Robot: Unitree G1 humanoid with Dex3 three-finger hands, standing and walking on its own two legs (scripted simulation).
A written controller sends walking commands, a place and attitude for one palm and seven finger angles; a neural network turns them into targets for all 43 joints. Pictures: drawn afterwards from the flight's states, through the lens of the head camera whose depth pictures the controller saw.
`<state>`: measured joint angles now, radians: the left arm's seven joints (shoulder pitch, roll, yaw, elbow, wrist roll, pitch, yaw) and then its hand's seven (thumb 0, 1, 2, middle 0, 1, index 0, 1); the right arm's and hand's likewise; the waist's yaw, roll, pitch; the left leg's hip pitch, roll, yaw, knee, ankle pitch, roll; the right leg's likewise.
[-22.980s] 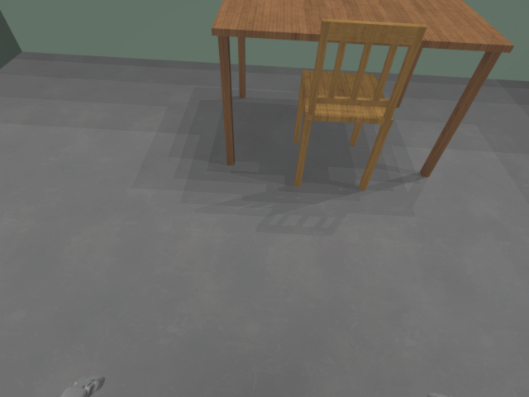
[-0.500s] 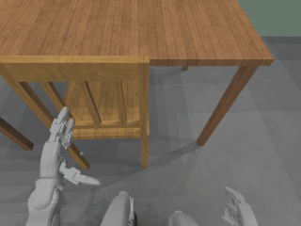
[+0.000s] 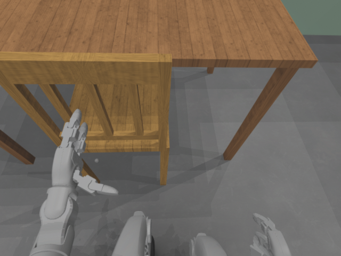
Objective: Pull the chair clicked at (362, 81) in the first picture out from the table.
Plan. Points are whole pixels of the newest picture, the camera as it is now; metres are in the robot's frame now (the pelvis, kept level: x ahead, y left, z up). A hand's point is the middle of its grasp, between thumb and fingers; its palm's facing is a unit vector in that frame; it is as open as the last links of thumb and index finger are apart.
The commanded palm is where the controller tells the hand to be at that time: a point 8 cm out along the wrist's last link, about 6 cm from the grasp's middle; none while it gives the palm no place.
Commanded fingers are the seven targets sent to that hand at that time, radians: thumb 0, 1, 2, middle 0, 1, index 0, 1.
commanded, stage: aim the fingers beside a spindle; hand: left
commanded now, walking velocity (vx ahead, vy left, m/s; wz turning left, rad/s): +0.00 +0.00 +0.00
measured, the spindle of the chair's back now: (100, 111) +0.47 +0.21 +0.00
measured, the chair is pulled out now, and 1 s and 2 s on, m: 0.00 0.00 0.00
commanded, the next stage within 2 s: none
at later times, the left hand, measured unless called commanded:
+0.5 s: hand (104, 162) +0.32 +0.17 +0.02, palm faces +0.06 -1.00 -0.03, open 16.9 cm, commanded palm +0.30 +0.23 +0.03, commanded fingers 0.00 -0.50 0.30 -0.06 -0.08 -0.06 -0.08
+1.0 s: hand (100, 158) +0.32 +0.17 +0.03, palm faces +0.08 -0.99 -0.06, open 16.9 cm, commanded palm +0.29 +0.23 +0.03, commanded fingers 0.00 -0.50 0.30 -0.06 -0.08 -0.06 -0.08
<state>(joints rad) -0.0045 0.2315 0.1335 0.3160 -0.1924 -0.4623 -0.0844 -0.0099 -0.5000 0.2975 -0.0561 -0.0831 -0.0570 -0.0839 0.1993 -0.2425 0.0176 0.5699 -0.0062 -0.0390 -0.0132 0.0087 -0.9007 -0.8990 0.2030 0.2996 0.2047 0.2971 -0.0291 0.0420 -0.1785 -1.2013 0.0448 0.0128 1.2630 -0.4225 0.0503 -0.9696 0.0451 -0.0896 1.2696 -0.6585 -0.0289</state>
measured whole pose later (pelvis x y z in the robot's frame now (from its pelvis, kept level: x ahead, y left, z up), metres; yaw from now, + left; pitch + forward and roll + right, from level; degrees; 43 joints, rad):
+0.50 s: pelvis +0.01 -0.01 +0.00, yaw +0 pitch +21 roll -3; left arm 0.01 0.22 0.14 0.32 -0.21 -0.47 -0.11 -0.01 -0.50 0.30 -0.05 -0.08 -0.06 -0.08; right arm 0.20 -0.25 0.01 0.58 0.00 -0.03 -0.03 0.01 -0.90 -0.90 0.20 0.30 0.20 0.30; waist -0.03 0.04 -0.17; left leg -1.21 0.05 0.01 1.27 -0.43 0.04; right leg -0.98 0.05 -0.09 1.28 -0.67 -0.04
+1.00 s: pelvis +0.01 -0.01 +0.00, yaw +0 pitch +21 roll -3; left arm 0.01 0.24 0.16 0.32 -0.20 -0.48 -0.10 -0.01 -0.50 0.30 -0.06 -0.08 -0.06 -0.08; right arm 0.20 -0.24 0.01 0.58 0.00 -0.02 -0.02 0.01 -0.90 -0.90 0.20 0.30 0.20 0.30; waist -0.03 0.04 -0.18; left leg -1.19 0.05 0.02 1.26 -0.43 0.03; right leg -0.97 0.05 -0.08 1.28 -0.67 -0.05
